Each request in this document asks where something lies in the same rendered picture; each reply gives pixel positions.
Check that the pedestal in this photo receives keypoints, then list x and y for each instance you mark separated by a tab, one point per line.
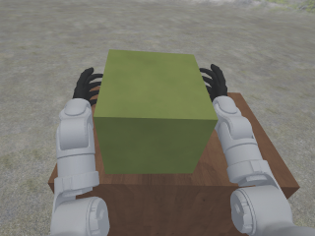
180	204

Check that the robot right forearm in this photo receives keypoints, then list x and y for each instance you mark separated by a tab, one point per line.
245	164

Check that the robot left upper arm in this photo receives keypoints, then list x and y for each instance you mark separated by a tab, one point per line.
81	217

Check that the robot left forearm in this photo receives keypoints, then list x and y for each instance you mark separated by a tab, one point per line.
75	153

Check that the robot left hand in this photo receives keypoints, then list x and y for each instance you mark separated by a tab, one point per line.
83	86

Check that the robot right upper arm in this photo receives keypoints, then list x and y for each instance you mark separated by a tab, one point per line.
264	211

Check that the carton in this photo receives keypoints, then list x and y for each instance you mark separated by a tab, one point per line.
153	113

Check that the robot right hand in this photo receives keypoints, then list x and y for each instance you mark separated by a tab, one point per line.
217	82

